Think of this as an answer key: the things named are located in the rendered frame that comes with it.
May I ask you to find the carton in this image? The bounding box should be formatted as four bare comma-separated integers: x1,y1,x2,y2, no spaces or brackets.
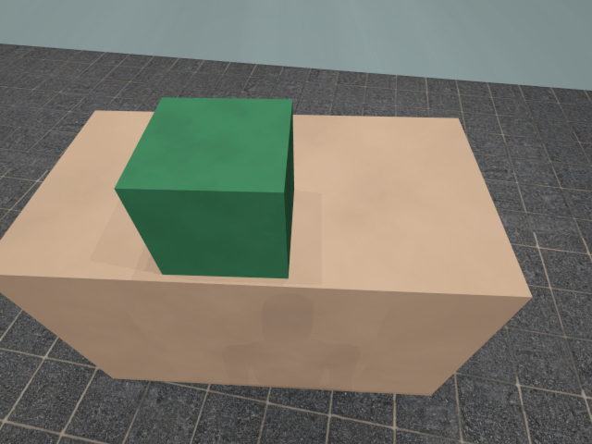
115,97,294,278

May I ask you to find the pedestal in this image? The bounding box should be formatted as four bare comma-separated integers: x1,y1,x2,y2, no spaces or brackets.
0,110,533,396

